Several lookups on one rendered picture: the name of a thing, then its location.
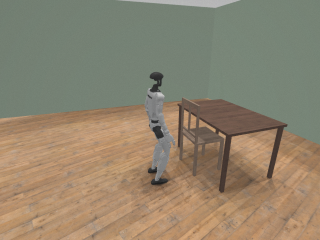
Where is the robot torso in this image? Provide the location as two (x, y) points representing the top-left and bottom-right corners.
(147, 90), (164, 133)

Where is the robot left thigh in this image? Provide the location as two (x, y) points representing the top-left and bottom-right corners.
(149, 125), (163, 152)

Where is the right robot upper arm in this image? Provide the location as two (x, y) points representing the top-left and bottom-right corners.
(156, 92), (165, 118)

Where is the left robot upper arm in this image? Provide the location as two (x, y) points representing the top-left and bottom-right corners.
(144, 88), (151, 109)

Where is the left robot forearm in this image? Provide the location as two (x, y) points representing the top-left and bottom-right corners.
(145, 108), (152, 121)

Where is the robot right hand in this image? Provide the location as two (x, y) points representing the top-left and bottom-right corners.
(165, 134), (176, 148)

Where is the table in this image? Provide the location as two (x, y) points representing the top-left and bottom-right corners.
(177, 99), (288, 193)

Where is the chair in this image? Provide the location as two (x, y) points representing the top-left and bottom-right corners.
(179, 97), (225, 176)

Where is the right robot forearm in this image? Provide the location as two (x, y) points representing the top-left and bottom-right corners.
(158, 113), (170, 136)

